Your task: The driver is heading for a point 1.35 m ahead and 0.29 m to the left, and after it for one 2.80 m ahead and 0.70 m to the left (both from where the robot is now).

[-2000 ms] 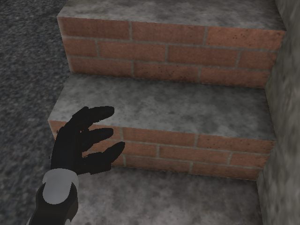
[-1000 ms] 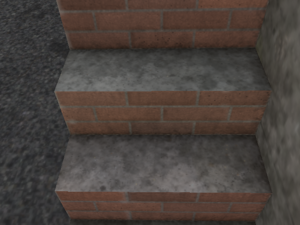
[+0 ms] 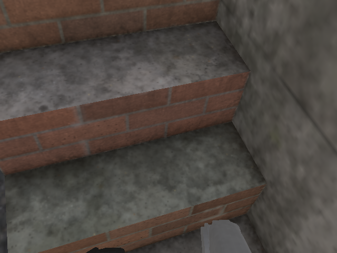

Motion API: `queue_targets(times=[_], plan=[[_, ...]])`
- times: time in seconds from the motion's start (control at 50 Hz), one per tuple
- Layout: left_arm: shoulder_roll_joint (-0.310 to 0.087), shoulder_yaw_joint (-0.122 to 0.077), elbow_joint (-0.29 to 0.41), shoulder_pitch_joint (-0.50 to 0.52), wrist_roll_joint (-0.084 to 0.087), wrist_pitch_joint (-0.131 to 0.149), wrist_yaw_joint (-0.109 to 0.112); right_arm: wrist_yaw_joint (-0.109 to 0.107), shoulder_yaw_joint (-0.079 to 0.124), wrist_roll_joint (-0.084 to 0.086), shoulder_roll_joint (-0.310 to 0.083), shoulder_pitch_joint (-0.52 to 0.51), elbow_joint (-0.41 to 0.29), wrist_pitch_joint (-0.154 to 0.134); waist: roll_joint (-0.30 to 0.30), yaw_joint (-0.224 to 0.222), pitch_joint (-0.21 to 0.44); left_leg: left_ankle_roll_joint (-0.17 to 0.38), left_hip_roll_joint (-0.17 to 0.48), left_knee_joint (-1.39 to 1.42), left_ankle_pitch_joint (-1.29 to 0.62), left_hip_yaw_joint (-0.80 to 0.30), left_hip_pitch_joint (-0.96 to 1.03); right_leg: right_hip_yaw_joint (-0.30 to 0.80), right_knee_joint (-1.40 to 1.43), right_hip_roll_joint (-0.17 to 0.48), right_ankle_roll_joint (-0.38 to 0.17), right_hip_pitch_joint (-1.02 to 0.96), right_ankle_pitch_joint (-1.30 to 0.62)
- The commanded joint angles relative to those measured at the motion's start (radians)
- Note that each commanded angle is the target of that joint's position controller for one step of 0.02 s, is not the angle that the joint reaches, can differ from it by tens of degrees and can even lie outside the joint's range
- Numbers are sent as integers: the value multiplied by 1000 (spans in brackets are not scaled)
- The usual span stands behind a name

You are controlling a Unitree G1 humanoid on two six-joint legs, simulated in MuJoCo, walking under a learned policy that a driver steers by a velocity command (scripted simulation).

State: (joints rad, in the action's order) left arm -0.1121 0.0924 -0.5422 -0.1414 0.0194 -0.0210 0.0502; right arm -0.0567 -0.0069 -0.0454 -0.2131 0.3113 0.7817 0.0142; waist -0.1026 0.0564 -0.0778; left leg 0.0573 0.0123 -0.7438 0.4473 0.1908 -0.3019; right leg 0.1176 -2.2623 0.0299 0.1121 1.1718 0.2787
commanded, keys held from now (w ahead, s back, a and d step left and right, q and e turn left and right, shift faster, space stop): w+shift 0.12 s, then w+q+shift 0.74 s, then w+shift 0.14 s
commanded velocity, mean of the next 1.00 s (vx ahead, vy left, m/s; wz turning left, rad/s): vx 1.00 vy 0.00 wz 0.60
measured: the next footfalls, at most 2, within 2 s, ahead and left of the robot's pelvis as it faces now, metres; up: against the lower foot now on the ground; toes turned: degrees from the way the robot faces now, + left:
right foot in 0.38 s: +0.21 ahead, -0.28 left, +0.21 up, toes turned -3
left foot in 0.82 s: +0.05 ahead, -0.03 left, +0.00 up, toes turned +23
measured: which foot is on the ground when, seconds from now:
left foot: down 0.00-0.40, up 0.42-0.80, down 0.82-1.00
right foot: up 0.00-0.36, down 0.38-0.80, up 0.82-1.00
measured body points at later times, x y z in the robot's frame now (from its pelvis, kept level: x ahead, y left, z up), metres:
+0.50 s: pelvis +0.10 -0.12 +0.10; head +0.15 -0.12 +0.54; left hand +0.35 +0.08 +0.05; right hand +0.24 -0.39 -0.02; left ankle +0.00 +0.01 -0.48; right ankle +0.16 -0.28 -0.51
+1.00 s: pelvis +0.08 -0.11 +0.03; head +0.11 -0.05 +0.48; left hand +0.43 +0.09 +0.16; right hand +0.03 -0.30 -0.08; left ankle +0.01 -0.04 -0.71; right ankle +0.11 -0.24 -0.35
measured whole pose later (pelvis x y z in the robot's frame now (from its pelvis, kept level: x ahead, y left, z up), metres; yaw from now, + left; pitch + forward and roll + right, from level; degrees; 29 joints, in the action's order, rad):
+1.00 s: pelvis +0.08 -0.11 +0.03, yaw +31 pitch +3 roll -2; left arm 0.01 0.04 -0.31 0.47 0.04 0.05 0.02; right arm -0.06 0.00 0.00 0.06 0.66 0.85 -0.02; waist -0.09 0.28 -0.05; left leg 0.05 -0.05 -0.49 0.31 -0.12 -0.23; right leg -0.03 -2.28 -0.03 0.06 0.96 0.75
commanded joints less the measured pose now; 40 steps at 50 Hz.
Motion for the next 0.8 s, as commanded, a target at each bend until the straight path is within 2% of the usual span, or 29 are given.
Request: queue_targets(times=[0.02, 0.04, 0.12, 0.16, 0.22, 0.28, 0.3, 0.32, 0.34, 0.36, 0.38, 0.4, 0.42, 0.44, 0.46, 0.48, 0.5, 0.52, 0.56, 0.58, 0.6, 0.64, 0.68, 0.7, 0.72, 0.74, 0.76, 0.78, 0.8], plan=[[-56, -37, 227, 359, -24, -10, 6, -43, 37, 0, -143, 65, -72, -33, 185, 69, 40, 211, 394, 546, 224, -653, 304, 56, 78, 58, 20, 328, -98], [-14, -27, 214, 341, -19, -3, 0, -39, 26, 5, -106, 99, -54, -32, 234, 67, 19, 203, 356, 548, 197, -590, 293, 23, 54, 47, 8, 317, -84], [67, 3, 193, 286, -29, 46, -39, -47, 38, 30, -92, 193, -17, -34, 210, 38, -13, 170, 327, 526, 6, -464, 416, 1, 96, 93, -22, 433, 40], [61, 6, 205, 280, -53, 63, -52, -56, 44, 31, -108, 173, -19, -35, 157, 7, 16, 153, 306, 554, -53, -432, 342, -57, 184, 151, -21, 330, -6], [54, 8, 216, 287, -57, 76, -60, -64, 64, 30, -156, 178, -24, -36, 122, 8, 20, 154, 324, 591, -95, -457, 348, -56, 269, 196, -12, 296, -21], [60, 24, 252, 335, -60, 104, -75, -69, 70, 30, -156, 140, -39, -6, 170, -3, 29, 132, 328, 581, -272, -433, 392, -48, 268, 221, -14, 278, 91], [70, 38, 276, 399, -58, 112, -82, -64, 72, 48, -149, 172, -42, 10, 137, 17, 45, 142, 312, 614, -246, -427, 343, -107, 441, 225, -5, 186, 99], [56, 35, 298, 416, -53, 111, -82, -61, 53, 38, -97, 105, -59, 29, 169, -6, 22, 116, 261, 605, -428, -345, 163, -130, 672, 208, 2, -97, 65], [71, 33, 314, 408, -52, 115, -75, -64, 67, 60, -133, 109, -57, 46, 276, -33, 73, 116, 262, 631, -645, -341, 46, -144, 805, 158, -26, -352, 266], [-20, -11, 270, 264, -48, 112, -67, -54, 78, 49, -197, 132, -48, 53, 277, -98, 170, 115, 192, 506, -1066, -311, 100, -293, 1004, 23, -28, -598, 499], [-110, -57, 245, 211, -38, 127, -59, -39, 70, 35, -182, 154, -51, 34, 171, -125, 300, 63, 153, 229, -1484, -299, 118, -233, 1228, 19, -50, -862, 230], [-180, -103, 190, -11, -38, 121, -49, -26, 93, 40, -251, 34, -111, 9, 202, -246, 448, -25, 168, -37, -1415, -331, -24, -27, 1407, 107, -97, -1174, 85], [-292, -154, 91, -117, -36, 104, -30, -1, 89, 43, -132, -38, -229, -8, -118, -184, 700, -163, 110, -455, -641, -294, -282, 376, 1427, 359, -193, -1551, -147], [-270, -160, 7, -121, -56, 97, -20, -7, 68, 57, -30, -168, -271, -29, -340, -162, 671, -144, -33, -838, -51, -338, -466, 416, 1463, 350, -197, -1392, -243], [-246, -143, 57, 14, -100, 103, -39, -14, 82, 60, 5, -169, -327, -37, -300, -75, 505, -152, -92, -1132, -2, -385, -673, 343, 1473, 410, -214, -1217, -380], [-170, -123, 25, 105, -101, 101, -57, -20, 74, 54, 13, -174, -341, -12, -285, -6, 354, -127, -65, -1222, 31, -261, -708, 155, 1483, 364, -183, -1040, -423], [-91, -101, -2, 214, -87, 103, -64, -23, 87, 36, -18, -53, -321, 18, -252, 117, 212, -119, -49, -1237, 7, -208, -655, 20, 1501, 330, -148, -843, -372], [-66, -92, 38, 361, -61, 116, -50, -13, 113, 18, -87, 111, -258, 64, -171, 242, 208, -104, 9, -1237, -86, -209, -498, -35, 1480, 324, -96, -677, -253], [-64, -82, 72, 614, -28, 132, -29, -11, 133, 39, -166, 355, -124, 117, -23, 410, 187, -93, 31, -1356, -243, -162, -208, -54, 1506, 406, -91, -387, -92], [-74, -81, 75, 643, -40, 124, -37, -22, 133, 38, -162, 381, -113, 137, 12, 408, 176, -73, 42, -1310, -271, -175, -216, -79, 1502, 414, -87, -411, -45], [-103, -93, 110, 613, -57, 119, -57, -30, 104, 26, -96, 374, -92, 160, 17, 351, 180, -72, 100, -1164, -237, -248, -305, -91, 1478, 442, -88, -562, -23], [-86, -98, 125, 592, -55, 113, -68, -26, 90, 23, -58, 405, -94, 183, 83, 317, 158, -39, 139, -815, -263, -249, -299, -200, 1450, 399, -78, -682, 8], [-99, -100, 119, 564, -42, 110, -81, -14, 89, 17, -38, 386, -129, 176, 37, 273, 125, -22, 168, -508, -365, -194, -276, -295, 1397, 374, -73, -772, -61], [-82, -94, 122, 526, -29, 103, -85, -1, 75, 25, -7, 310, -176, 159, -10, 213, 87, -18, 180, -356, -325, -167, -385, -289, 1378, 382, -86, -900, -119], [-58, -91, 167, 504, -18, 88, -86, 11, 68, 18, -1, 293, -208, 136, -9, 169, 23, -9, 170, -189, -176, -299, -531, -282, 1194, 339, -84, -1016, -184], [-66, -90, 184, 534, -17, 83, -92, 29, 76, 14, -39, 342, -185, 105, 115, 193, 41, -7, 164, 37, -503, -193, -468, -364, 1021, 265, -52, -1095, -149], [-59, -90, 179, 587, 4, 93, -92, 46, 83, 6, -28, 395, -140, 80, 170, 220, 91, 30, 227, 213, -880, -128, -254, -402, 937, 270, -42, -1051, -102], [-19, -85, 177, 649, 21, 84, -88, 64, 61, 39, 34, 483, -72, 42, 156, 237, 104, 60, 233, 441, -1043, -68, -136, -415, 850, 249, -49, -1091, -158], [11, -78, 165, 650, 31, 80, -75, 88, 60, 57, 45, 557, -1, 12, 206, 249, 104, 94, 241, 626, -1112, -41, -24, -434, 672, 220, -67, -1036, -42]])
Keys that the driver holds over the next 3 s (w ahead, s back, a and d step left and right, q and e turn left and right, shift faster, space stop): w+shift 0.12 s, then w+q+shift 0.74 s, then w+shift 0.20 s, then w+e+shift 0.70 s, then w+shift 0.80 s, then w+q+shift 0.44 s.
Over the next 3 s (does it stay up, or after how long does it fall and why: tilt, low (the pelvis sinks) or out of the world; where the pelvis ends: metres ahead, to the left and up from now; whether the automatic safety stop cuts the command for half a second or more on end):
stays up -0.11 -0.23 0.02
